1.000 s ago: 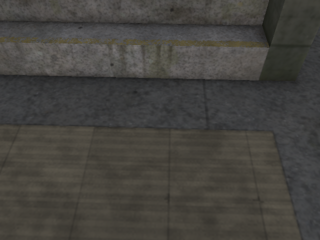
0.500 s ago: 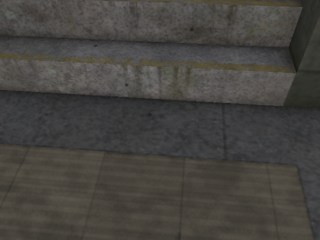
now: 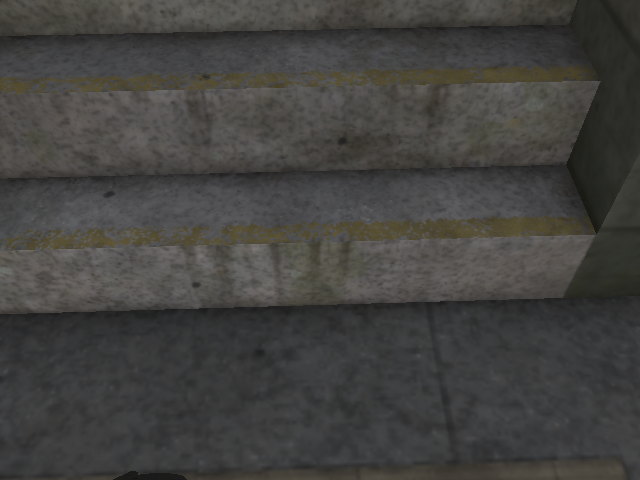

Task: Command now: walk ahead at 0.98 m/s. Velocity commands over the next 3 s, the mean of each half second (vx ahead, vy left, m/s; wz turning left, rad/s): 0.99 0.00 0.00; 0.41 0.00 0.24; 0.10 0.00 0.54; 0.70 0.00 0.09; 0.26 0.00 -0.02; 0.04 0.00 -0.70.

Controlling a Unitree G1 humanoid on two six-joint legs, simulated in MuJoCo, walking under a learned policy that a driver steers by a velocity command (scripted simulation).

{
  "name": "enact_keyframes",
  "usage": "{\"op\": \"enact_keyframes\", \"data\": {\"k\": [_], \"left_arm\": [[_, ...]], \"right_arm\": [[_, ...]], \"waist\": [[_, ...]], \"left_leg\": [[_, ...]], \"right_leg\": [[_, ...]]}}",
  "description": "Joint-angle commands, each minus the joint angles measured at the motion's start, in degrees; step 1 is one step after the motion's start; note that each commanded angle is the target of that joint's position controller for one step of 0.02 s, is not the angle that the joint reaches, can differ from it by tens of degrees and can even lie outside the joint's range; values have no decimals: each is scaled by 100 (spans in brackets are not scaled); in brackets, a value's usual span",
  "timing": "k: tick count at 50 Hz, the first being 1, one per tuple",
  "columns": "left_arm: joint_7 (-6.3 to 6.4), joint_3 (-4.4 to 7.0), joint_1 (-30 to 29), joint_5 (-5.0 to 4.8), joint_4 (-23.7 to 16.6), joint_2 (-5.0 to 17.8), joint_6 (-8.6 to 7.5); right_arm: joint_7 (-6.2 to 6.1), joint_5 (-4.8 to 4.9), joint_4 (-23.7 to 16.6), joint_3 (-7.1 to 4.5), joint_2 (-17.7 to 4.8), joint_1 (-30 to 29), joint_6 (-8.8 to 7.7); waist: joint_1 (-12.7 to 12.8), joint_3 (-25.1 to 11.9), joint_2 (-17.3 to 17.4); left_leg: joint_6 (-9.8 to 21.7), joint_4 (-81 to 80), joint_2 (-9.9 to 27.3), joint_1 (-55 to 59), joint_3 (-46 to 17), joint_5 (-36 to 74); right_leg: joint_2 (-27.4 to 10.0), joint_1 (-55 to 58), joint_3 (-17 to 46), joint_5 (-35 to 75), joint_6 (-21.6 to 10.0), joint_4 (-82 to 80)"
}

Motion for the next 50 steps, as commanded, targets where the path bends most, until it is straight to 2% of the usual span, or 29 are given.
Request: {"op": "enact_keyframes", "data": {"k": [1,4,6,7,8,9,10,12,14,19,22,24,26,27,28,29,30,31,32,33,36,39,40,41,43,45,47,49,50], "left_arm": [[-7,-55,-737,-83,-462,183,-57],[110,53,-380,-54,-409,526,-59],[265,243,1424,-67,91,935,-57],[368,375,2504,1,408,1193,-46],[462,512,3007,183,487,1668,-34],[339,549,2740,190,518,1618,-40],[259,511,2131,86,510,1203,-77],[175,361,1702,84,640,578,-171],[238,264,1768,-11,916,426,-245],[139,240,1973,-159,968,574,-463],[169,298,2386,-290,1056,886,-636],[248,312,2443,-230,1087,1067,-605],[343,288,2389,-140,1118,1102,-529],[448,262,2153,-10,1104,1034,-434],[489,303,1506,-109,918,1186,-374],[461,257,1223,-241,789,888,-425],[516,52,2931,-553,777,-81,-503],[594,37,3039,-457,952,125,-437],[419,7,2230,-299,826,430,-410],[366,35,1731,-302,598,493,-320],[293,-125,1690,-317,441,-125,141],[374,-342,786,-136,-433,-250,214],[461,-356,566,-164,-424,-309,196],[544,-362,446,-141,-669,-176,159],[585,-470,122,-251,-1026,-304,228],[423,-707,-1151,-186,-1765,-599,92],[272,-827,-1859,-98,-2340,-627,-73],[270,-910,-2300,78,-3002,-719,-81],[349,-940,-2674,214,-3346,-968,-114]], "right_arm": [[-78,30,-317,-71,-824,-70,-152],[-188,-107,-250,-101,-1164,11,-38],[-304,-265,-234,-178,-1421,-205,140],[-302,-284,-336,-182,-1367,-538,165],[-195,-179,-578,-36,-605,-395,110],[-85,175,-691,3,-397,127,-18],[-147,121,-867,-52,-816,-752,-44],[-59,-12,-981,-40,-750,-1423,-35],[98,-280,-1075,44,-412,-1338,138],[221,-326,-1681,164,-451,-2805,181],[221,-156,-1940,269,-364,-3633,82],[104,-174,-1899,223,-558,-3653,74],[-21,-246,-1618,135,-797,-2596,61],[-157,-262,-1203,15,-1002,-1148,59],[-237,-368,-819,-74,-1125,59,-1],[-343,-421,-430,-198,-1537,698,-52],[-263,-505,-349,-235,-1905,404,-120],[-227,-298,-470,-323,-1820,-60,-67],[-225,-228,-639,-141,-1163,-653,32],[-219,-162,-636,-47,-844,-1113,165],[-124,-169,-421,190,-397,-1750,429],[-201,-112,-669,216,-627,-2299,339],[-279,-216,-643,196,-777,-1861,340],[-359,-219,-677,117,-1047,-1548,373],[-532,-77,-506,40,-1114,-662,610],[-651,6,-415,13,-989,-40,836],[-653,-27,-776,6,-878,-333,981],[-671,84,-997,-71,-1113,-563,1159],[-749,121,-924,-175,-1248,-345,1185]], "waist": [[183,935,250],[464,256,662],[1336,-728,909],[1862,-1190,833],[1595,-1753,-327],[1025,-2294,-1485],[980,-1280,-569],[628,-214,473],[178,162,228],[240,765,78],[525,711,-101],[542,454,-243],[71,-230,-577],[-670,-888,-668],[-1379,-1213,-494],[-1394,-1309,489],[-7,-2102,1621],[9,-2617,893],[-258,-2189,943],[-18,-1569,173],[708,-332,77],[866,243,293],[584,-67,762],[493,-298,600],[194,-472,876],[-184,-189,331],[-174,-208,-173],[44,-693,258],[99,-1055,835]], "left_leg": [[262,-952,1463,-1153,-393,3929],[92,353,1667,274,-220,7232],[91,2706,1811,265,-188,7712],[127,4336,1624,-686,-134,6585],[134,6652,914,-2668,-141,2500],[76,8067,126,-4492,-882,-818],[254,7828,680,-5078,-1050,-73],[211,7013,1084,-4692,-989,482],[1,6487,1337,-4297,-988,484],[-272,4530,1472,-4425,-243,1779],[-172,2614,1020,-3198,214,2990],[-72,2311,797,-3249,311,2926],[106,2527,401,-2567,310,2329],[347,2736,410,-1615,145,1905],[378,1841,618,-506,17,2828],[413,1848,1485,593,-383,5547],[1192,2521,3379,2020,-2655,10058],[1501,2021,3327,1666,-2651,8903],[1753,1681,2942,1889,-2581,6366],[1496,1263,2763,832,-2222,4748],[1076,583,2500,-2081,-1533,3417],[726,484,1554,-4062,-482,4047],[1000,508,1769,-3445,-806,5089],[1045,564,1958,-2624,-1209,5083],[981,812,2578,-211,-2175,3891],[665,987,2772,1125,-2547,3250],[473,879,2259,54,-2228,3264],[473,308,1560,-1963,-1783,3347],[486,-65,1738,-2089,-2017,3941]], "right_leg": [[393,1293,-409,572,-143,-1040],[1055,1823,-638,-456,-342,-1324],[1236,3535,-409,-1244,-547,-1462],[812,4919,-19,-1658,-711,-1506],[-704,6481,1923,-3354,-1016,-1343],[-1621,7345,5189,-4334,-1641,-2640],[-1214,6609,4485,-4337,-1337,-3042],[-806,4777,2989,-3078,-1038,-3342],[-426,3716,2215,-2728,-798,-3648],[182,2889,714,-54,-597,-4117],[230,2902,443,1038,-399,-4498],[132,4095,314,2601,-297,-4212],[-14,4807,211,4911,-216,-2882],[-203,4890,312,5667,-244,-1356],[141,4234,213,5113,-57,435],[1102,2838,26,300,157,2967],[1768,939,1095,-3889,228,4789],[1398,994,1413,-3210,162,4841],[1095,-124,1323,-3430,302,5376],[727,-346,903,-3311,315,5573],[483,-488,620,-3493,435,7220],[479,-44,149,-2632,664,5753],[764,-482,-158,-2779,850,7013],[598,-1123,142,-2899,983,7335],[405,-3723,588,-3981,1089,9585],[205,-5635,684,-4663,949,10041],[76,-4755,347,-4151,998,8533],[69,-2106,-120,-2722,1056,5801],[74,-1233,12,-2808,949,5390]]}}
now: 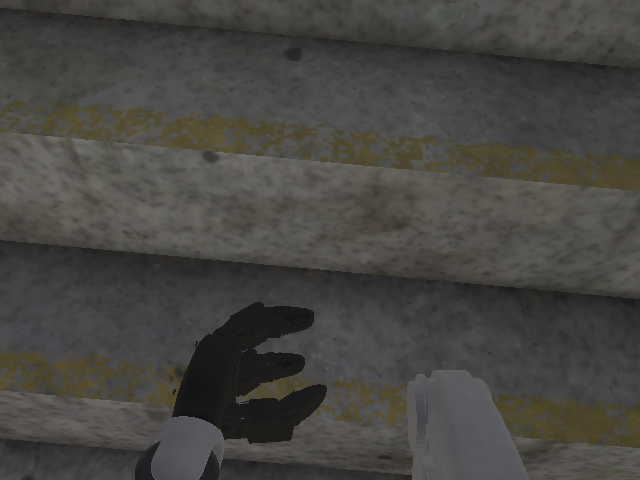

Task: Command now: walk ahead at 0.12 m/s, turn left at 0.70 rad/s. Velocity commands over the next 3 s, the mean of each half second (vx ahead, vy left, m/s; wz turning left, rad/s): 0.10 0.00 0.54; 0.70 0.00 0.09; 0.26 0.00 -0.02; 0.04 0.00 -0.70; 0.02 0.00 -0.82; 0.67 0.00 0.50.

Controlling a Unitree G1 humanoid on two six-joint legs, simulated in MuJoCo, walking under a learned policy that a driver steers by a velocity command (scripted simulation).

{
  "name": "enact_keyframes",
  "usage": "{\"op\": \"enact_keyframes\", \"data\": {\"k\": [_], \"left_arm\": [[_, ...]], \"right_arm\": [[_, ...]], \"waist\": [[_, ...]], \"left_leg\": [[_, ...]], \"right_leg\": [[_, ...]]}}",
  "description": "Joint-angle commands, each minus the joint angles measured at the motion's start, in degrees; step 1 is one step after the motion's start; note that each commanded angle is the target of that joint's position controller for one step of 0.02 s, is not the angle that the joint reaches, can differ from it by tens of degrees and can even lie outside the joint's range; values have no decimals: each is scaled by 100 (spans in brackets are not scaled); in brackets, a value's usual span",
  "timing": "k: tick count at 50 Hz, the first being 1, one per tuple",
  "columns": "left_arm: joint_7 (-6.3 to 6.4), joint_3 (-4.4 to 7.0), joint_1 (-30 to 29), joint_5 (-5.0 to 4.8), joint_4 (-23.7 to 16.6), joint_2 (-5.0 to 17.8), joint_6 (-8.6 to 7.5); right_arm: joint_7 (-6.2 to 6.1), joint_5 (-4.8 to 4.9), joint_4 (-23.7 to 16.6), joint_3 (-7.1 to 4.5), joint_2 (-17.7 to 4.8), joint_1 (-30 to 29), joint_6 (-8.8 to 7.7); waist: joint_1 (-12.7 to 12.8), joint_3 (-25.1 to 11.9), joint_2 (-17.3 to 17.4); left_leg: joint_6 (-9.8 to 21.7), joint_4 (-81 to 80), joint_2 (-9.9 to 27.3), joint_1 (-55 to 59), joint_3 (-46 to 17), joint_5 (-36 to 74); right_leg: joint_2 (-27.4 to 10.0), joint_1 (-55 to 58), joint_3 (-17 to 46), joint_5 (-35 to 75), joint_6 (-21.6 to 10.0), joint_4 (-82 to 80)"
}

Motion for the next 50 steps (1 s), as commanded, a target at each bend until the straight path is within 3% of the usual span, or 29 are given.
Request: {"op": "enact_keyframes", "data": {"k": [1,2,3,4,5,6,7,8,9,10,12,16,20,22,24,28,29,30,31,32,33,34,35,36,37,40,43,47,50], "left_arm": [[111,-22,-616,117,-1231,-150,-124],[153,315,207,-48,-810,336,-110],[209,551,1005,-66,-431,771,-48],[258,792,1817,-4,-115,1373,-82],[273,1045,2507,352,60,1916,-126],[424,1079,2486,671,26,2008,-54],[444,924,2010,538,235,1346,86],[550,842,1278,236,488,679,302],[622,787,889,-32,758,244,437],[660,762,577,-20,885,155,480],[619,800,334,31,934,396,487],[704,783,847,21,675,564,426],[702,948,837,5,175,1111,437],[560,1122,1150,41,180,1442,381],[469,1215,1311,-54,248,1559,328],[425,971,1122,-256,434,728,356],[402,831,1314,-271,589,231,359],[347,709,1092,-239,522,-395,297],[164,616,1087,-561,237,-925,-55],[417,655,666,-72,-408,-801,98],[435,645,-4,233,-389,-315,115],[362,709,16,397,-312,-78,82],[186,640,-27,441,-702,-342,167],[129,800,-867,545,-763,206,170],[87,915,-781,418,-489,484,283],[90,784,-314,318,-89,50,540],[124,735,-458,254,-175,-113,553],[116,601,-1195,176,-462,-243,495],[126,478,-1413,126,-774,-372,440]], "right_arm": [[-169,178,-395,-512,-1597,20,300],[-74,112,-516,-617,-1823,18,231],[-79,108,-555,-670,-1935,-304,137],[-66,23,-715,-739,-1976,-819,-78],[51,-107,-1216,-580,-1102,-858,-343],[292,-225,-1116,-578,-964,-997,-469],[491,-39,-1515,-567,-774,-1263,-418],[466,147,-1967,-388,-340,-2012,-219],[357,27,-2018,-254,-248,-1929,7],[271,-61,-1876,-232,-363,-1511,196],[304,-60,-1663,-171,-385,-890,273],[118,-91,-2082,-113,-562,-1452,298],[141,91,-2226,-146,-705,-1565,286],[208,220,-2022,-152,-703,-1396,243],[293,253,-1857,-169,-712,-1498,209],[341,80,-1065,-156,-484,-992,20],[379,23,-755,-115,-295,-643,-64],[461,-339,-506,27,-293,-259,-157],[565,-319,6,-167,-1042,623,-385],[550,-398,-425,-53,-979,1224,-529],[446,-232,-345,-160,-1118,1048,-577],[431,-210,-319,-199,-1056,905,-593],[127,-160,-548,-494,-1881,371,-679],[-3,-139,-617,-346,-1208,-54,-828],[37,-216,-648,-227,-925,-249,-894],[144,-137,-308,-214,-759,378,-1022],[192,-213,-96,-221,-535,870,-1050],[58,-191,90,-259,-379,1368,-967],[-106,-144,128,-244,-309,1270,-895]], "waist": [[861,-1889,1081],[1065,-2457,1487],[1415,-2844,1662],[1785,-3204,1484],[1787,-4485,-1599],[1792,-5193,-3235],[1454,-4421,-2571],[951,-2734,-1954],[564,-1256,-1312],[198,-636,-879],[-226,-170,-286],[65,-279,-302],[192,-638,-690],[390,-853,-896],[693,-895,-958],[749,-342,-50],[683,-201,789],[542,-199,1495],[477,-126,2773],[442,-670,1872],[225,-769,1076],[215,-934,606],[502,-1273,1857],[357,-732,563],[450,-710,-396],[365,-734,-192],[336,-678,243],[206,-316,237],[255,53,582]], "left_leg": [[989,-867,636,-674,-453,3980],[1062,-208,598,-393,-268,7801],[941,520,757,462,-301,10043],[852,1621,751,431,-193,10667],[406,4770,-222,-2087,-320,6676],[-20,8377,-1233,-2708,-1172,-704],[-18,9178,-894,-3718,-1356,-1220],[1,9237,-511,-4364,-795,-1359],[-32,9126,-325,-4311,-499,-993],[-150,9324,-389,-3873,-129,-251],[-245,9894,-678,-3217,146,534],[-376,9321,-528,-3458,0,1309],[-470,6880,-221,-2417,242,1480],[-120,4992,42,-1729,556,1321],[182,3536,201,-867,891,1543],[637,-226,567,396,1298,3590],[545,-957,567,275,1223,4023],[297,121,683,229,847,5782],[-298,1994,810,-25,-108,9504],[-226,1979,675,993,-487,8169],[117,1531,974,1305,-809,5947],[92,1527,895,1501,-960,3982],[900,-94,2150,1513,-3308,650],[983,-630,2210,808,-3981,-553],[945,-339,1971,913,-3248,-626],[858,201,1234,1147,-1917,511],[1265,74,1278,1506,-1737,327],[1378,-511,1327,1768,-1399,165],[1240,-1045,1292,1489,-1009,1711]], "right_leg": [[184,3420,-657,-568,-103,-2965],[613,4597,-1227,-557,-275,-2950],[642,4885,-861,-371,-360,-3791],[286,5794,267,519,-682,-4571],[-1786,8070,3902,2941,-1914,-6296],[-2490,8016,6362,3722,-2787,-8458],[-2529,7193,4902,1685,-2325,-8641],[-2229,5722,3675,504,-1955,-8344],[-1779,4352,2577,-564,-1503,-7964],[-1421,3514,1624,-846,-1260,-7733],[-1237,2642,655,-827,-1245,-7713],[-1383,3365,516,-747,-1310,-7728],[-1368,3641,160,-531,-1118,-7390],[-1471,3661,280,-2058,-1020,-7187],[-1600,3516,579,-2862,-1018,-6964],[-908,2846,-273,-1427,-700,-4330],[-230,2729,-898,-1379,-578,-2027],[316,1617,-550,-2110,-545,1703],[406,625,-168,-1953,-274,4045],[451,-319,-420,-881,-634,4090],[130,-980,-604,-587,-641,3416],[116,-1046,-431,96,-719,3315],[-342,-1499,-101,419,-603,3155],[-570,-1242,382,1022,-571,3085],[-425,-1150,381,1770,-577,2679],[-42,-923,-88,1503,-783,2387],[82,-1169,-37,898,-943,2523],[144,-1504,-125,-68,-1084,2081],[25,-803,76,-976,-1237,704]]}}
Over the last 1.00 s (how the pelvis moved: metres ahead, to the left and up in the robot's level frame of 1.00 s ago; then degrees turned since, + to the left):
0.78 -0.02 0.02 8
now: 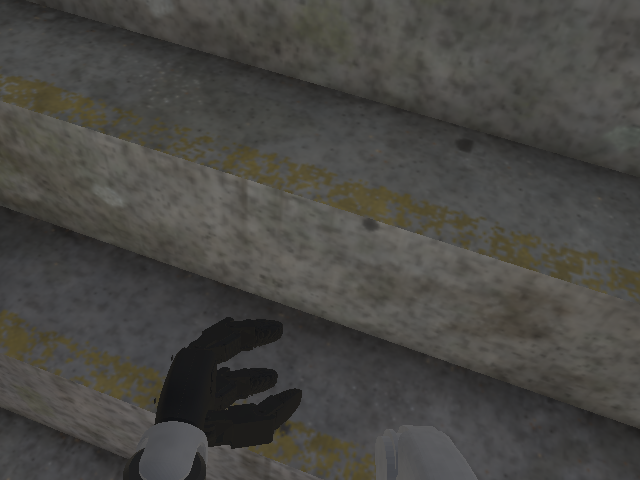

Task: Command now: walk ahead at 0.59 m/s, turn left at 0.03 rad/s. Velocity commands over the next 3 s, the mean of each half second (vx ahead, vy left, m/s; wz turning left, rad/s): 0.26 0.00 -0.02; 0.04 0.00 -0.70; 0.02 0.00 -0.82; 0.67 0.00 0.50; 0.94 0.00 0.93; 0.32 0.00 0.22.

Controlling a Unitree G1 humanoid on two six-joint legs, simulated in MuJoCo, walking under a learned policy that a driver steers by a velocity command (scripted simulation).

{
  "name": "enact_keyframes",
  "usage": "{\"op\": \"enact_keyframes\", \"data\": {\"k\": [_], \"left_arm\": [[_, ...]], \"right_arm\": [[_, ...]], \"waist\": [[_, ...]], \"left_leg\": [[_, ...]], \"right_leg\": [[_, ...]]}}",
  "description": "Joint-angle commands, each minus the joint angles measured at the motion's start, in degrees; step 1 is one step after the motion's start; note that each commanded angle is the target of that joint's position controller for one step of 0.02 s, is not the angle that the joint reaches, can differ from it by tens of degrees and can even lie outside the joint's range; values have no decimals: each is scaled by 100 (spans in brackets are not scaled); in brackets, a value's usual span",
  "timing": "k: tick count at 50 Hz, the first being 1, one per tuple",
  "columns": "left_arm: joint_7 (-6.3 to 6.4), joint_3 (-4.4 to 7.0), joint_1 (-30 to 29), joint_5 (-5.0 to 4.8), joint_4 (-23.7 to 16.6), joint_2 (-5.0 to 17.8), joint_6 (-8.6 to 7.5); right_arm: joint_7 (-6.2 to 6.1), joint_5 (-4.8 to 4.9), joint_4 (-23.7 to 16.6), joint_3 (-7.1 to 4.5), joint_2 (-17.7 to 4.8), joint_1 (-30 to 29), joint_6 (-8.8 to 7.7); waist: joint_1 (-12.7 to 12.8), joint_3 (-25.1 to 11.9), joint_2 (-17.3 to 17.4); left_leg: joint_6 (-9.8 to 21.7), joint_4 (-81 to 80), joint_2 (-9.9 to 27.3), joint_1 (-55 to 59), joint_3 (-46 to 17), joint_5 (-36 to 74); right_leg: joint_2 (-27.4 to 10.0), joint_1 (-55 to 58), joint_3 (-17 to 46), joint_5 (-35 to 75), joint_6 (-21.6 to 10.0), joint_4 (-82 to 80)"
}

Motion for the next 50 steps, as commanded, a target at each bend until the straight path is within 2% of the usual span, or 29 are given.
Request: {"op": "enact_keyframes", "data": {"k": [1,2,3,4,5,6,7,8,9,10,11,12,15,19,25,28,30,32,33,34,35,36,37,38,39,40,42,45,50], "left_arm": [[-226,-488,-1525,-458,-1312,-434,-569],[-179,-350,-1525,-499,-1268,-208,-692],[-219,-404,-2622,-495,-1416,-362,-986],[-144,-156,91,-256,-933,2,-757],[-114,66,1176,-139,-362,606,-565],[-160,272,2108,-92,370,1062,-322],[-79,322,2470,20,1018,1137,-120],[130,409,2000,250,1042,1304,54],[98,285,1785,125,1192,973,-1],[121,214,1417,-183,1494,754,-143],[143,232,1315,-416,1739,669,-268],[134,227,1179,-406,1953,515,-342],[25,182,975,-249,2235,400,-422],[128,172,1154,-108,2218,841,-419],[480,353,1123,-235,1576,1355,-314],[644,476,999,-290,994,1395,-180],[776,493,1220,-370,758,1151,28],[807,486,1568,-418,670,918,85],[756,430,1767,-458,690,616,49],[634,339,2122,-588,831,138,-22],[508,259,2386,-680,918,-192,-108],[443,277,2800,-540,851,-146,-247],[442,279,2846,-480,613,219,-383],[422,279,2193,-499,493,659,-434],[368,334,1655,-511,435,983,-439],[441,247,1151,-579,51,898,-317],[393,496,502,-492,99,1658,-51],[392,391,391,-351,-301,1226,97],[338,304,817,-300,-520,967,-36]], "right_arm": [[-204,408,-436,35,-574,-938,323],[-194,309,-309,48,-735,-502,498],[-25,254,48,229,-481,1422,401],[159,148,288,23,-1723,1006,237],[271,293,98,-167,-2215,298,186],[328,269,-112,-245,-2148,-541,168],[427,138,-333,-193,-1676,-1463,183],[530,219,-478,-197,-1108,-2085,275],[598,335,-987,-238,-843,-2811,375],[624,317,-1443,-43,-272,-2925,437],[554,170,-1586,77,-115,-2662,488],[478,126,-1455,123,-120,-2192,540],[385,209,-1032,157,-236,-1251,638],[195,154,-971,127,-525,-1347,801],[119,101,-1256,59,-794,-2000,982],[188,68,-1388,131,-723,-1931,952],[231,34,-1194,138,-593,-1837,1021],[284,52,-887,165,-495,-1685,1165],[315,21,-744,220,-423,-1515,1225],[288,-135,-648,298,-360,-1716,1237],[227,-292,-667,392,-430,-2208,1203],[313,-361,-900,163,-1339,-2182,1016],[380,-275,-1029,1,-2021,-2105,1012],[371,-356,-1151,-38,-2027,-2305,1159],[288,-289,-1372,-46,-1863,-2155,1107],[71,-111,-1528,-254,-2331,-2079,963],[-286,-259,-1979,-34,-1520,-2182,865],[-410,-144,-2301,-78,-1533,-2113,935],[-386,-85,-2619,-241,-1636,-2237,973]], "waist": [[827,465,962],[825,-415,1498],[-466,-1789,630],[897,-3348,1924],[1183,-3575,1546],[1438,-3814,647],[1621,-3148,-1018],[1561,-2484,-1793],[1507,-1236,-696],[875,87,-181],[471,753,338],[137,861,676],[-287,833,373],[-199,396,-212],[384,-151,-754],[592,-227,-694],[839,-228,-572],[1070,64,-164],[1099,328,422],[1178,365,1305],[1288,354,1693],[1384,-161,2047],[1605,-496,1664],[1284,-263,1306],[1040,-197,879],[761,-235,2024],[283,167,704],[243,266,1028],[407,137,1025]], "left_leg": [[575,-1187,1364,-231,-450,4154],[910,-705,1146,-492,-140,8909],[394,619,1249,-1918,-642,12335],[1052,989,1430,65,-611,13452],[1168,1436,1418,-42,-514,12467],[1237,1968,1242,141,-234,10575],[1169,3534,606,-1641,-340,5477],[697,7017,-382,-2747,-1174,1232],[548,8675,-645,-3649,-1832,93],[521,8936,-626,-4314,-1715,-471],[484,8828,-493,-4599,-1373,-435],[382,8692,-382,-4435,-1236,-145],[74,9171,-576,-4006,-956,898],[-289,8563,-478,-3875,-581,1902],[-670,6832,111,-3389,-374,1846],[-559,3632,343,-2536,-382,1730],[-529,1402,130,-1637,304,2621],[-333,-150,350,-687,136,3971],[-331,-900,617,-347,-21,4797],[-423,-1223,949,-156,-79,5953],[-776,-219,1011,146,225,7231],[-434,1636,1864,158,24,10492],[441,1955,2529,1007,-370,10030],[940,1833,2202,1376,-69,8905],[741,1812,2026,1557,-89,6480],[1224,1099,3267,1602,-1130,5018],[1109,693,2684,1015,-341,4232],[919,556,2167,542,359,4647],[1022,484,2282,1446,697,5001]], "right_leg": [[-332,940,-82,-1396,-49,-4505],[595,3141,-1048,-1737,101,-4984],[523,6153,-299,-583,45,-4751],[845,5891,-297,-1158,252,-5258],[774,6543,141,-1140,248,-5890],[960,6856,300,-644,290,-6562],[289,7356,1781,-183,-186,-8060],[-904,6019,4717,-1108,-1086,-10343],[-1191,4861,5012,-2115,-1168,-10752],[-1121,3680,4489,-2550,-941,-10604],[-972,3173,3756,-2607,-578,-10350],[-796,2852,2965,-2182,-262,-10055],[-606,2339,1695,-970,-358,-10201],[-649,2474,1244,-1044,-553,-10368],[-773,3346,2075,-668,-716,-9513],[-459,3390,2105,-11,-526,-8684],[-377,3191,2022,150,-322,-8128],[-43,2445,1985,-643,14,-6857],[481,1946,1566,-705,302,-5635],[1158,1563,787,-651,558,-3249],[1572,475,675,-1479,654,-351],[1611,137,529,-1828,1040,1592],[1191,-775,897,-1691,1301,2350],[1201,-1478,812,-1539,1344,2366],[713,-1615,899,-523,1414,1573],[-104,-1791,1261,-478,1685,1163],[189,-958,1149,163,1831,699],[186,-195,622,289,1854,-165],[65,-448,678,-536,1790,-697]]}}
Over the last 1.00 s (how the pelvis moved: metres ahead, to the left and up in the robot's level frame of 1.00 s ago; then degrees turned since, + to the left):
0.05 0.04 -0.01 15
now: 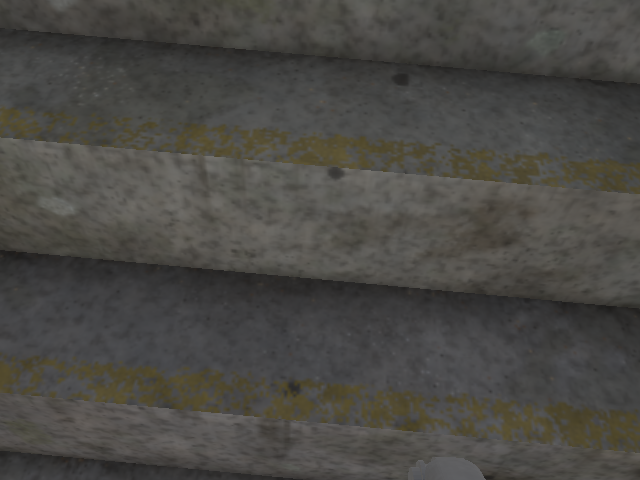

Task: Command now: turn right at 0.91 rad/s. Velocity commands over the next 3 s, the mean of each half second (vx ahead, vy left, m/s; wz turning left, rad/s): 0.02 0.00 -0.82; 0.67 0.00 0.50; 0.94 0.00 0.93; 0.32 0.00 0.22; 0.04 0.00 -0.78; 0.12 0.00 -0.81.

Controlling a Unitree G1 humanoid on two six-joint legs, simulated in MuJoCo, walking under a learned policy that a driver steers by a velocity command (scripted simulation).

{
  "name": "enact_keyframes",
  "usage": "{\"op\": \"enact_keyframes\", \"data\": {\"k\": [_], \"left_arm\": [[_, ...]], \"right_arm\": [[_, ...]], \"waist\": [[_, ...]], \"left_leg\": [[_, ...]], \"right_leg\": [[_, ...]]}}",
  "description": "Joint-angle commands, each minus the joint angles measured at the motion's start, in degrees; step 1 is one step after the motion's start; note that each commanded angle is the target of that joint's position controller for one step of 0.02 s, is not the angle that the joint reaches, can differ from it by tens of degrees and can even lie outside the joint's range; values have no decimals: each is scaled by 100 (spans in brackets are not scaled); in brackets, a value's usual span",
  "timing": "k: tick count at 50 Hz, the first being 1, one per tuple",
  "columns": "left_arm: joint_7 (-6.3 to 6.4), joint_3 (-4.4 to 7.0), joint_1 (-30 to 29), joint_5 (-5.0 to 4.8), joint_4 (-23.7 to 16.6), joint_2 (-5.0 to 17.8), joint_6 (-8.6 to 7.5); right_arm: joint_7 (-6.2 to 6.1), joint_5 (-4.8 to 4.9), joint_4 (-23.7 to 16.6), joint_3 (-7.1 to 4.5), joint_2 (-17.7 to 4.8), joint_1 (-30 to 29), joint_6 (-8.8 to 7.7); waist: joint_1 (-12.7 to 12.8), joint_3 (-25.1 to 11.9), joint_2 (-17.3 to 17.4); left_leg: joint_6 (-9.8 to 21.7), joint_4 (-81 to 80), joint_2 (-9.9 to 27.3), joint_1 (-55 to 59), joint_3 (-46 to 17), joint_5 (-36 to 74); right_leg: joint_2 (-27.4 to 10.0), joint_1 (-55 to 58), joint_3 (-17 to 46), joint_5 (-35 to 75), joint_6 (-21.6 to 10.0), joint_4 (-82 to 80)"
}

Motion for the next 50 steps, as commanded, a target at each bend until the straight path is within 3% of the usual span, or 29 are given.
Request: {"op": "enact_keyframes", "data": {"k": [1,11,14,15,16,17,18,19,20,21,22,23,24,25,26,27,28,29,30,31,33,34,35,36,38,42,43,47,50], "left_arm": [[-38,-48,-864,73,-958,23,-221],[-268,-83,-1297,-55,-1354,287,-238],[-340,-47,-1315,-76,-1388,344,-250],[-348,-40,-1294,-127,-1379,395,-290],[-427,192,-927,-187,-1143,921,-417],[-403,378,-574,-173,-1006,1187,-545],[-409,479,381,-109,-744,1209,-684],[-418,582,901,-32,-320,1314,-803],[-442,586,742,23,215,1830,-885],[-381,680,889,357,240,2094,-839],[-269,567,1937,574,566,1864,-829],[-313,421,2452,485,1030,1562,-731],[-317,517,2536,209,1262,1554,-534],[-245,424,2499,104,1513,1224,-420],[-221,279,2263,156,1663,880,-402],[-97,245,1488,75,1585,1014,-409],[6,151,911,89,1445,958,-458],[72,148,1666,227,1657,660,-536],[81,144,2045,249,1807,642,-627],[105,166,2088,207,1878,710,-694],[206,196,2295,267,1802,838,-759],[43,399,2214,610,1692,1302,-988],[6,395,2257,518,1669,1291,-1114],[9,378,2399,447,1705,1118,-1201],[56,385,2724,484,1739,959,-1254],[-9,463,2660,507,1727,1039,-1397],[-11,489,2537,502,1713,1038,-1389],[-35,726,1530,389,1314,1566,-1387],[-243,832,227,397,703,1848,-1305]], "right_arm": [[-22,46,-363,-444,-1220,258,-38],[224,63,-302,-665,-1666,-304,-155],[303,43,-410,-726,-1832,-921,-62],[352,115,-417,-722,-1846,-955,109],[412,0,-746,-697,-1932,-1642,153],[518,163,-569,-725,-2051,-1325,109],[648,374,-469,-654,-1899,-1471,85],[720,510,-455,-471,-1396,-1483,78],[706,260,-694,-356,-732,-1092,-169],[653,165,-685,-126,-444,-1544,-534],[729,31,-677,-70,-358,-2169,-852],[871,141,-178,-28,-193,-976,-999],[928,264,-166,7,-153,-1030,-1085],[1024,385,-465,157,279,-1576,-1052],[1044,488,-820,300,619,-2008,-1013],[1028,540,-1187,371,671,-1738,-860],[999,523,-1395,328,417,-1794,-712],[975,279,-1653,284,202,-2961,-774],[931,151,-1755,332,368,-3029,-793],[962,117,-1786,417,541,-2790,-791],[1083,262,-1738,461,586,-2389,-724],[829,-137,-1618,113,314,-2876,-495],[725,-189,-1769,88,342,-2803,-322],[684,-192,-1799,61,463,-2789,-213],[645,-207,-1890,9,594,-2874,-113],[616,-164,-1973,-109,602,-2985,-74],[635,-225,-2057,-105,664,-2720,-44],[612,-268,-1859,-311,249,-1568,171],[492,-121,-1704,-393,-82,-634,315]], "waist": [[-204,-364,822],[48,-760,744],[282,-830,766],[312,-805,805],[556,-1044,330],[695,-1626,504],[1100,-1995,828],[1205,-1491,425],[156,-361,-1059],[673,-1266,-1524],[1200,-1874,-1913],[666,-2672,-1074],[716,-2474,-678],[640,-2154,-838],[503,-1543,-632],[-29,-1041,-1116],[-202,-679,-1034],[618,-669,53],[704,-846,287],[573,-1051,307],[494,-1415,508],[655,-985,399],[576,-849,-58],[584,-875,-323],[648,-949,-574],[438,-1019,-64],[249,-1203,-50],[-394,-1878,61],[-902,-2216,-26]], "left_leg": [[1064,-632,1957,2096,-1176,5261],[586,-752,2279,2226,-293,3919],[249,-729,2179,1661,248,3768],[299,-635,1829,1542,412,3548],[75,139,1560,809,704,4979],[39,959,1576,690,375,5517],[-144,1741,1477,601,252,5006],[-439,2664,1004,621,294,3667],[-750,5170,-195,-4379,-317,-646],[-665,7751,-211,-5133,-993,-1667],[-655,9946,-275,-5754,-1401,-2282],[-615,10645,-303,-6162,-2046,-1862],[-587,11199,-425,-7056,-2095,-1736],[-437,11802,-396,-7751,-2377,-1717],[-277,12265,-409,-8206,-2580,-1862],[-253,12856,-262,-8571,-3050,-2203],[-304,13267,-135,-8527,-3138,-1975],[-274,12833,-206,-8814,-2820,-1689],[-296,12349,-219,-9121,-2760,-1417],[-273,11911,-126,-9115,-2779,-1281],[-243,11345,-161,-8656,-2695,-1003],[71,11207,-527,-8176,-2130,-1293],[178,10981,-348,-8222,-2272,-1565],[262,10998,-285,-8327,-2388,-1703],[394,11208,-294,-8985,-2714,-2133],[335,10586,-239,-8893,-2645,-2256],[417,10375,-180,-8541,-2911,-2341],[412,9601,-113,-6966,-2788,-1839],[581,7620,-157,-4977,-2700,-2266]], "right_leg": [[-148,-1850,181,-447,-36,-12],[-801,-1447,197,84,-552,-1282],[-997,-215,-19,971,-854,-3237],[-735,204,-393,340,-913,-4302],[-482,2023,-578,1580,-1117,-5370],[-123,3410,-863,2255,-1275,-6271],[-116,4494,-765,3274,-1567,-7778],[214,4725,-985,4162,-1657,-10158],[76,7175,1055,4754,-2388,-10286],[-793,7405,1503,7121,-2575,-9951],[-1276,8104,1319,10667,-2710,-9365],[-1927,8496,1820,10426,-3196,-9143],[-2009,8625,1891,8034,-3144,-9313],[-2106,8500,1703,6022,-2881,-9663],[-2219,7971,1354,4600,-2561,-10084],[-2949,7084,1702,2760,-2417,-10892],[-3297,6087,1788,1394,-2263,-11444],[-2694,6987,1649,1493,-2307,-11273],[-2401,7921,1496,2193,-2296,-10890],[-2329,8082,1341,2211,-2274,-10887],[-2199,8343,961,1990,-2265,-11044],[-2276,7706,610,2140,-2409,-11648],[-2331,7878,534,2208,-2403,-11751],[-2393,8088,490,2266,-2407,-11742],[-2598,8876,381,2014,-2390,-11673],[-2862,9282,-90,1954,-2331,-11838],[-2778,9164,-290,2368,-2224,-11626],[-2957,8841,-952,3542,-2098,-11345],[-2673,7799,-1577,5004,-1868,-10783]]}}
Over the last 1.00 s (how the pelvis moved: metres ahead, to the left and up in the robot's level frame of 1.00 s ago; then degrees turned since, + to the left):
-0.02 0.11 -0.01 -21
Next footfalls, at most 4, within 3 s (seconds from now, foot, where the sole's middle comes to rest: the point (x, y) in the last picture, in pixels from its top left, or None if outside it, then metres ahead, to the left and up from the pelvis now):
0.42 right None -0.02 -0.31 -0.77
1.02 left None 0.10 -0.05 -0.55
1.32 right None -0.07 -0.02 -0.77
1.80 left None -0.07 0.26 -0.77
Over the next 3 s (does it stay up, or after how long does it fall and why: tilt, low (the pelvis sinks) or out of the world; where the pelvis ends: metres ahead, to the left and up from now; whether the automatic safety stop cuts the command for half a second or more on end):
stays up -0.21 0.15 0.00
